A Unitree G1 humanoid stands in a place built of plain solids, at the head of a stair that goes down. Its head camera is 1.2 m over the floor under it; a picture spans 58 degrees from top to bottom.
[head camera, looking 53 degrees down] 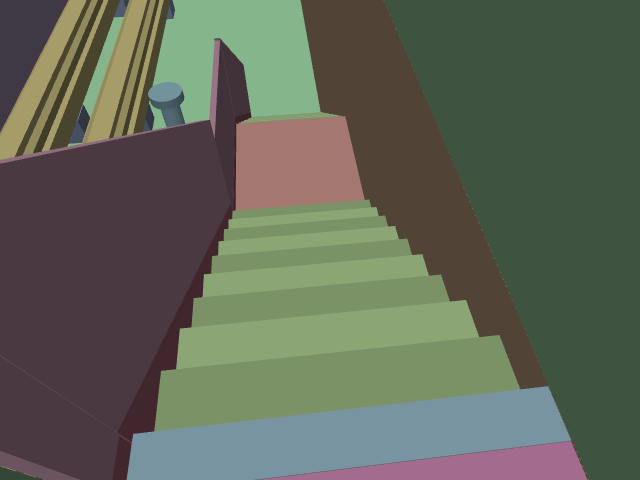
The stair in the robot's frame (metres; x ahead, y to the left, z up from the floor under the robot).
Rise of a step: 0.16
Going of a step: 0.23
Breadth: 1.13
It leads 6 degrees to the left of straight ahead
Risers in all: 10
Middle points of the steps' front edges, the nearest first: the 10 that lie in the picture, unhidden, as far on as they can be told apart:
0.34 -0.07 0.00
0.56 -0.05 -0.16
0.79 -0.02 -0.32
1.01 0.00 -0.48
1.24 0.03 -0.64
1.46 0.05 -0.81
1.69 0.08 -0.97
1.91 0.10 -1.13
2.14 0.13 -1.29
2.36 0.15 -1.45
